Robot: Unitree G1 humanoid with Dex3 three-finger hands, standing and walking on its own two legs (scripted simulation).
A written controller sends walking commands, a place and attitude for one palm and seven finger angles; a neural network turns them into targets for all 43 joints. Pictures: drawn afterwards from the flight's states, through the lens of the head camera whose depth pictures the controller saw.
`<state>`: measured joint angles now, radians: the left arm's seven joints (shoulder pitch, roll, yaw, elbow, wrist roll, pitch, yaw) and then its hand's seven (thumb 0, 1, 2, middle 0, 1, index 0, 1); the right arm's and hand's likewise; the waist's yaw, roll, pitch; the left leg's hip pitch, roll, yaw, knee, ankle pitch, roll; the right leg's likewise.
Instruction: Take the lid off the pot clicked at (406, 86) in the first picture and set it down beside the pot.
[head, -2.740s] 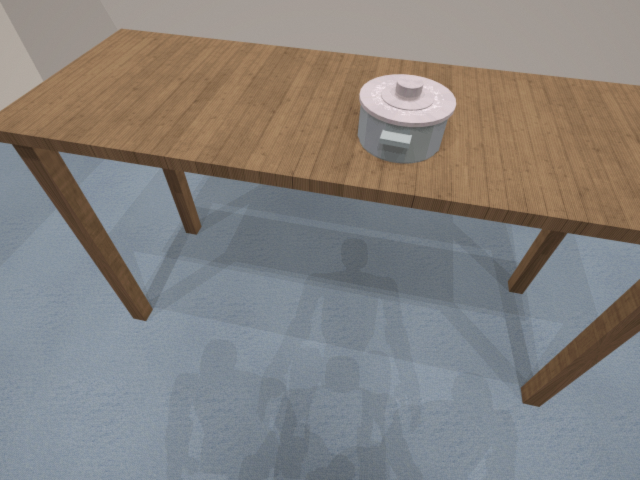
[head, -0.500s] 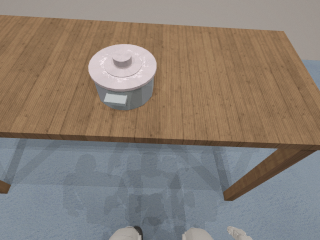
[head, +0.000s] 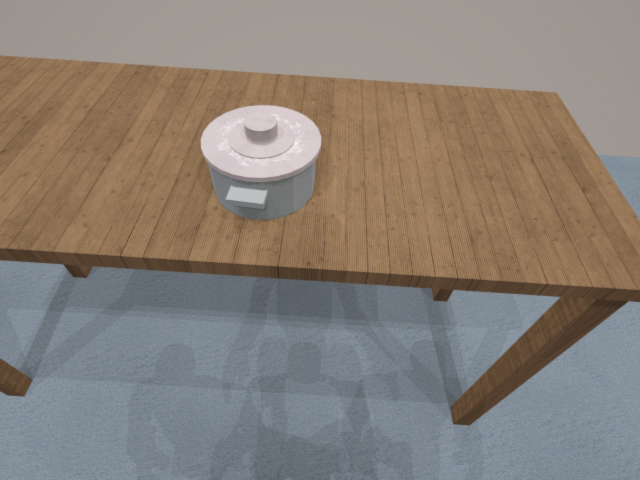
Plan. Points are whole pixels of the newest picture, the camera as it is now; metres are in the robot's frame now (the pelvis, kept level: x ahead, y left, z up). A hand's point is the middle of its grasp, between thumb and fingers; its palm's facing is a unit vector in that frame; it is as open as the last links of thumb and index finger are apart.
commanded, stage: come to a stop and stand still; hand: left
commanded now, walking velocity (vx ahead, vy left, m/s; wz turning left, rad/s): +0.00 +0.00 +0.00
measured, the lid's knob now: (260, 126) +0.54 +0.14 +0.14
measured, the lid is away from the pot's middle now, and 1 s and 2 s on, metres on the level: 0.00 0.00 0.00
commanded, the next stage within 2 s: look again from close up in 0.32 s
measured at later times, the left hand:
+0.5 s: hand out of the picture +0.03 +0.20 -0.17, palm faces +0.01 -0.98 -0.21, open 7.3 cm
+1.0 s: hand out of the picture +0.01 +0.20 -0.17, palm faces +0.01 -0.98 -0.19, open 7.4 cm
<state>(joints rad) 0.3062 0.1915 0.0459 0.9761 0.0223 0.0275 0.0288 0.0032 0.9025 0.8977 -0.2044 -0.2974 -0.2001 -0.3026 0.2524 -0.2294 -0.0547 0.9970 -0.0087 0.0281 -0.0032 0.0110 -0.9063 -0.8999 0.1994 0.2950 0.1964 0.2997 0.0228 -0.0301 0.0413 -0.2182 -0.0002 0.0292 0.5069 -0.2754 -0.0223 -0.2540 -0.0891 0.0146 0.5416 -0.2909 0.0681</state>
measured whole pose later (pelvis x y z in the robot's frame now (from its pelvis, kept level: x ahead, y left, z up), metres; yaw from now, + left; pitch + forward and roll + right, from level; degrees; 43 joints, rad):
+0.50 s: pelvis +0.00 +0.02 +0.00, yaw -1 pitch +0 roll +0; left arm 0.26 0.16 0.00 1.06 0.01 -0.01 0.05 0.00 0.92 0.90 -0.20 -0.30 -0.20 -0.30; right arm 0.26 -0.17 -0.01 1.05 -0.01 0.00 -0.02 0.01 -0.92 -0.90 0.20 0.30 0.20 0.30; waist -0.01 0.00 0.03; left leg -0.20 -0.03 0.05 0.49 -0.30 0.04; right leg -0.22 -0.01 -0.03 0.50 -0.27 0.00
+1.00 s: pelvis +0.00 +0.03 +0.01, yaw -1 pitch -1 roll +0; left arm 0.30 0.15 -0.01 1.05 0.01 0.01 0.04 0.00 0.91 0.90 -0.20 -0.30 -0.19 -0.30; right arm 0.29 -0.16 0.01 1.06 -0.01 -0.01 -0.03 0.01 -0.92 -0.90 0.20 0.30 0.20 0.30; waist 0.00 0.00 0.03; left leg -0.17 -0.04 0.06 0.48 -0.29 0.05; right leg -0.21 -0.02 -0.02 0.51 -0.28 0.01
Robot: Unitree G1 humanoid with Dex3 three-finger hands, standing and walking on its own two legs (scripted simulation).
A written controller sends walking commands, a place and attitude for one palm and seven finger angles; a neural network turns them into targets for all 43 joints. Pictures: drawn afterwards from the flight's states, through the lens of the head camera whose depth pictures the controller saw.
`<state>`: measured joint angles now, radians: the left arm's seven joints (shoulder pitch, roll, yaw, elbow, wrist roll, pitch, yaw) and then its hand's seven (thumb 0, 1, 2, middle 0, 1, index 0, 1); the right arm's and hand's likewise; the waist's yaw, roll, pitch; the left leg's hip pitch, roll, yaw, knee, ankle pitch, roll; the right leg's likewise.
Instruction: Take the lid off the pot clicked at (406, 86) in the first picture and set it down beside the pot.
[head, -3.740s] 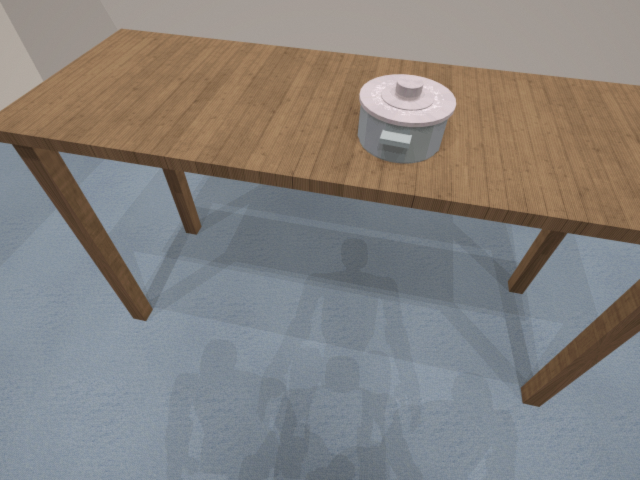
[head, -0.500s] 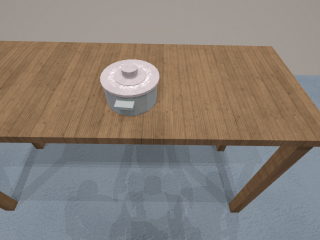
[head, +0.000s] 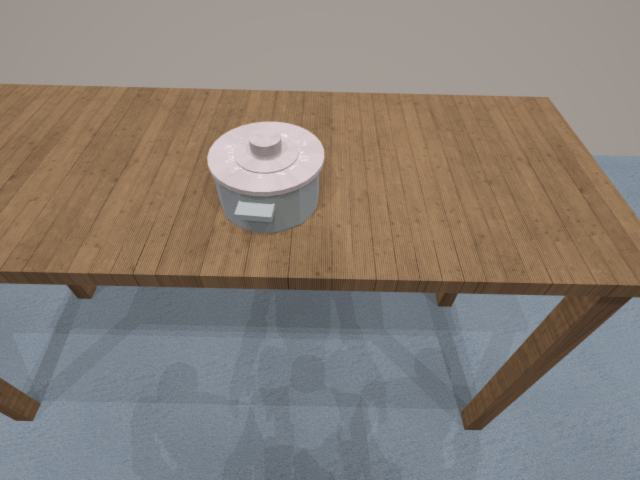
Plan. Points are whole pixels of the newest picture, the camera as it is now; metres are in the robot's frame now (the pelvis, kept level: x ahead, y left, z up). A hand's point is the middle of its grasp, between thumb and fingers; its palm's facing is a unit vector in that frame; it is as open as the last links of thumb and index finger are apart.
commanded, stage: look again from close up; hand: left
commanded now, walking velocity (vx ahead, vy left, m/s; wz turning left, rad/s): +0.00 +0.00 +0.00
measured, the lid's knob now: (265, 142) +0.54 +0.12 +0.14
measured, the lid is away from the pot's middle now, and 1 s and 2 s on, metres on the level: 0.00 0.00 0.00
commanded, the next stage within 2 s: lift the closed hand beside the body in 0.10 s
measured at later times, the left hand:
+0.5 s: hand (179, 473) +0.14 +0.18 -0.04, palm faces +0.19 -0.95 -0.25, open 5.6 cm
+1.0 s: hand (109, 445) +0.14 +0.21 +0.08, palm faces +0.32 -0.85 -0.41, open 3.1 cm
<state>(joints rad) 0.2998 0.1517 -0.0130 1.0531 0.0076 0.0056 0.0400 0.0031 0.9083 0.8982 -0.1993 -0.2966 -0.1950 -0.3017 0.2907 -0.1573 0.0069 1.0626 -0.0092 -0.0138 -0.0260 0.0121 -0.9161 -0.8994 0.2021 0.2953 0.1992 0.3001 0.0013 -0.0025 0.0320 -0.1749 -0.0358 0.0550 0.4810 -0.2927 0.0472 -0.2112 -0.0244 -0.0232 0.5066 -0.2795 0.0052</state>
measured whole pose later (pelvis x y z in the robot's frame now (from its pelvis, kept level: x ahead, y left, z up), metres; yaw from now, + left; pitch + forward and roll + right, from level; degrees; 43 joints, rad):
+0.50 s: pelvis +0.00 -0.02 +0.00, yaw +1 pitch -2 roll +1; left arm 0.54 0.17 0.04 0.12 -0.02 0.00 0.08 0.01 0.92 0.90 -0.50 -0.63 -0.50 -0.64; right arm 0.16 -0.21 -0.04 0.69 0.04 -0.18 0.00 0.02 -0.91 -0.90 0.20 0.30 0.20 0.30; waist 0.00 0.02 -0.05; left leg -0.16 -0.02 0.04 0.47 -0.28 0.02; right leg -0.19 -0.01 -0.04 0.50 -0.28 -0.01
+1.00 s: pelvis +0.01 -0.03 +0.00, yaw +2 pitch -3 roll +0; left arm 0.70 0.28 0.19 -0.35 -0.03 -0.06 0.07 0.01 0.90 0.90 -1.27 -1.47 -1.27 -1.47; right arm 0.22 -0.18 0.01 0.63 0.00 -0.15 -0.05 0.02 -0.90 -0.90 0.21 0.30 0.20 0.30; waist 0.06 0.06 0.01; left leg -0.11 0.00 0.01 0.45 -0.28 0.01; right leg -0.11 0.02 -0.07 0.43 -0.26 -0.03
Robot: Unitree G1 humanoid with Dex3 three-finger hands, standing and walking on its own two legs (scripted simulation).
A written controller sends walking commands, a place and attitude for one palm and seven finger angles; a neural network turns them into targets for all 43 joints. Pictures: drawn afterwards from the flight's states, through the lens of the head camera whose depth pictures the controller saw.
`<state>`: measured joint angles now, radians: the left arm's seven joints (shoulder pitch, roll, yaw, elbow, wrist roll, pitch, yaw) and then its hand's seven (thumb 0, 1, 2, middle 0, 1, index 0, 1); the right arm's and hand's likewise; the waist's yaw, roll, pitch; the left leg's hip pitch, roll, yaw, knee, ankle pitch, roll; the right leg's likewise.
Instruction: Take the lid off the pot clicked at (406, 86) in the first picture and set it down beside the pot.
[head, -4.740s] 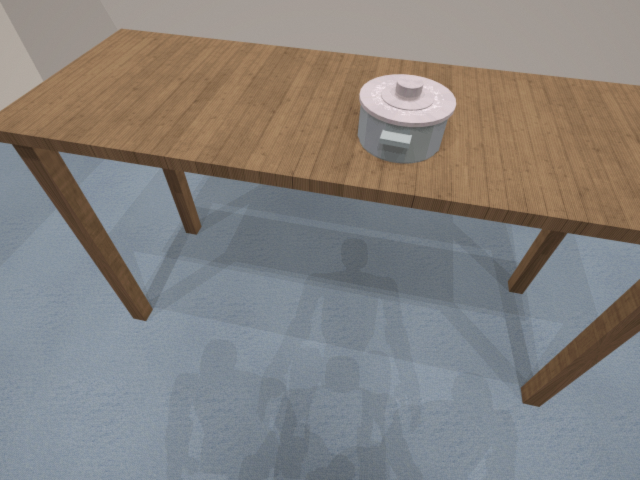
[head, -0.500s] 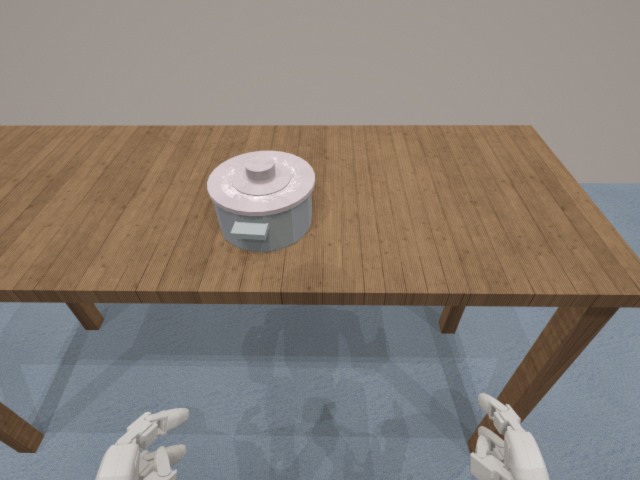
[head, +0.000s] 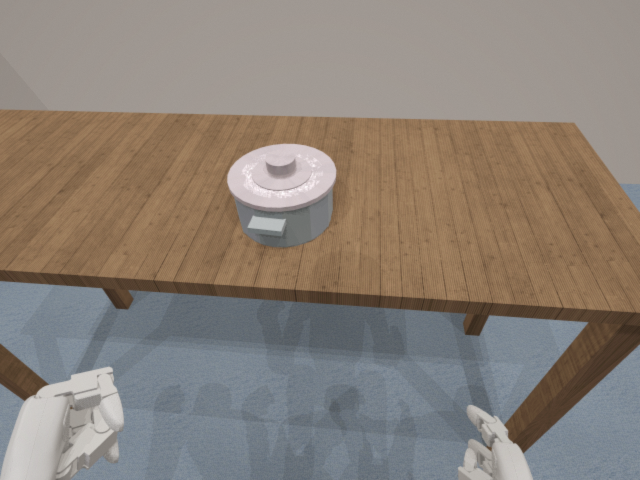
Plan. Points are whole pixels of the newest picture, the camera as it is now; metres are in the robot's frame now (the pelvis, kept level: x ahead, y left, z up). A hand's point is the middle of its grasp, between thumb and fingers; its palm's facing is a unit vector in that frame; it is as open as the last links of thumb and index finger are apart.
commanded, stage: raise the hand higher, near the body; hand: left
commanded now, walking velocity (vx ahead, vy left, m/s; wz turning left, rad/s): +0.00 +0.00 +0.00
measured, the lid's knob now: (280, 162) +0.54 +0.13 +0.14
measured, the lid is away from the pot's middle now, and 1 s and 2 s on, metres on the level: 0.00 0.00 0.00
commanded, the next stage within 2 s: reach forward and open the fingers in 0.70 s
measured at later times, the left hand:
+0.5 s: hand (89, 384) +0.16 +0.24 +0.14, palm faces +0.34 -0.85 -0.41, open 3.1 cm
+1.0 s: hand (65, 338) +0.18 +0.26 +0.17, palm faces +0.28 -0.25 -0.93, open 2.9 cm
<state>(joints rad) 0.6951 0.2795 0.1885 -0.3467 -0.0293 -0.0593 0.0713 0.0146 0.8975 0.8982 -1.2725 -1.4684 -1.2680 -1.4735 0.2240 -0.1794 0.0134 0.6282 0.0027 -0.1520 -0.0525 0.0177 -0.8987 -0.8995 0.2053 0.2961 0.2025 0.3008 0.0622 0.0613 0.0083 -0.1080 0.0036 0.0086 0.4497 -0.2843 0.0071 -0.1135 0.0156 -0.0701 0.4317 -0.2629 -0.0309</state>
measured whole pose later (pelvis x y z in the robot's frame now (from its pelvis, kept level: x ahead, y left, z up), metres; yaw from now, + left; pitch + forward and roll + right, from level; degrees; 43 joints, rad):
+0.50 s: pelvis +0.00 +0.01 +0.00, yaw +0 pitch -4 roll +0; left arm 0.63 0.31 0.24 -0.51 -0.03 -0.12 0.08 0.01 0.89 0.90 -1.30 -1.50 -1.30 -1.50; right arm 0.17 -0.20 0.01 0.60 0.01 -0.19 -0.05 0.02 -0.90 -0.90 0.20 0.30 0.20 0.30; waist 0.08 0.05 0.01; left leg -0.09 -0.01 0.02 0.45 -0.29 0.02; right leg -0.10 0.00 -0.06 0.43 -0.26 -0.02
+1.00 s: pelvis -0.02 +0.02 +0.00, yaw -2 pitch -1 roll +0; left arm 0.50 0.55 0.24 -0.63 0.56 0.11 0.10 0.01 0.79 0.96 -1.28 -1.39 -1.28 -1.39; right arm 0.14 -0.27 0.02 0.54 0.00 0.03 0.01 0.02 -0.90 -0.90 0.20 0.30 0.20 0.30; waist 0.10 0.10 0.00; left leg -0.20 -0.02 0.05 0.49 -0.28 0.03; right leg -0.23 -0.01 -0.03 0.51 -0.26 -0.01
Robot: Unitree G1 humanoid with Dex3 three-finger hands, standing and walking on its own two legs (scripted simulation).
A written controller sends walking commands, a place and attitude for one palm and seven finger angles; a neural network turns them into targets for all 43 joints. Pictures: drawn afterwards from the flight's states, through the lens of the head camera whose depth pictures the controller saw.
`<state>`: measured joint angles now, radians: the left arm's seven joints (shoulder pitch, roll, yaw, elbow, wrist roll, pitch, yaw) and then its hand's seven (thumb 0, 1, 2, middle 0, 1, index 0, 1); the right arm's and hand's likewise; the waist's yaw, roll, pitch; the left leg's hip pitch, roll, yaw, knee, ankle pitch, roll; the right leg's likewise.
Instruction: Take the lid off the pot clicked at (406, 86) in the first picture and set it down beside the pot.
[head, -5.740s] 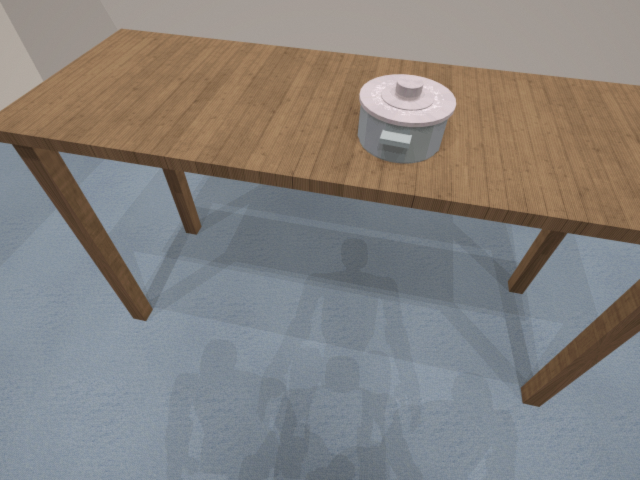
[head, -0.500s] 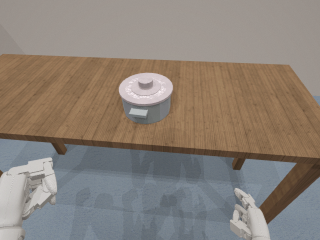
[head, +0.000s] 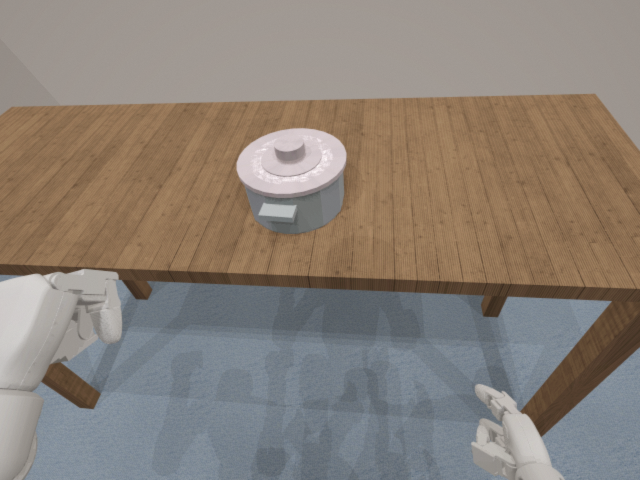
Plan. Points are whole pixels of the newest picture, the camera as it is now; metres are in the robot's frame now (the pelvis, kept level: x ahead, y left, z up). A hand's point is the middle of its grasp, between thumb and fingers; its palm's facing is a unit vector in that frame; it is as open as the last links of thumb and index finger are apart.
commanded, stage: reach forward and open the fingers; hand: left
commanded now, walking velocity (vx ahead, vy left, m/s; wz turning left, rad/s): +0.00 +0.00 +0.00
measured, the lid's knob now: (289, 147) +0.55 +0.13 +0.14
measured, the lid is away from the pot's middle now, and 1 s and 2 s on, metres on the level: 0.00 0.00 0.00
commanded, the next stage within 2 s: move the open hand above the knob in 0.90 s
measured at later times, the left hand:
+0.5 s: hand (77, 312) +0.21 +0.27 +0.17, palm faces -0.13 -0.02 -0.99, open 6.5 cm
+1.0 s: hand (93, 246) +0.27 +0.26 +0.21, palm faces -0.03 -0.01 -1.00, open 10.2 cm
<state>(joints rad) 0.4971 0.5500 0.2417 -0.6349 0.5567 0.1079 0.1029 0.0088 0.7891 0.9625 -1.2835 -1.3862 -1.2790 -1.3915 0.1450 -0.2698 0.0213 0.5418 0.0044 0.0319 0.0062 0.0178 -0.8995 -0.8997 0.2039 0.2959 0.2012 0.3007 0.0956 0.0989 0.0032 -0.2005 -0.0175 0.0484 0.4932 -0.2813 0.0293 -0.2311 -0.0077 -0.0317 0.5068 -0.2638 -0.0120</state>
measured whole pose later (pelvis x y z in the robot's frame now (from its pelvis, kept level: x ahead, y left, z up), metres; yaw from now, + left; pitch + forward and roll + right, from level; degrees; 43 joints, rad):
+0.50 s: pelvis -0.02 +0.00 +0.00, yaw +3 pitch -2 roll +0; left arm 0.09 0.74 0.14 -0.33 0.67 0.11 -0.39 0.00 0.01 1.45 -1.04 -0.56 -1.04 -0.56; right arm 0.11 -0.30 0.03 0.55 0.05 0.02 -0.01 0.02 -0.90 -0.90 0.20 0.30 0.20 0.30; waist 0.08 0.14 0.00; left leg -0.20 -0.03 0.00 0.44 -0.21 0.03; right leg -0.20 -0.02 -0.08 0.44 -0.21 -0.01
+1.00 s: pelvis -0.04 +0.00 +0.00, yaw +2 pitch -3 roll +1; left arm -0.28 0.71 0.04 -0.07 0.73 0.13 -0.40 0.00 -0.39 1.62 -0.86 -0.09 -0.86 -0.09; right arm 0.14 -0.30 0.03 0.56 0.07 0.02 0.00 0.02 -0.90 -0.90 0.20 0.30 0.20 0.30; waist 0.05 0.13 0.01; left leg -0.21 -0.05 0.03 0.43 -0.18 0.04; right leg -0.24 -0.04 -0.05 0.48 -0.19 -0.01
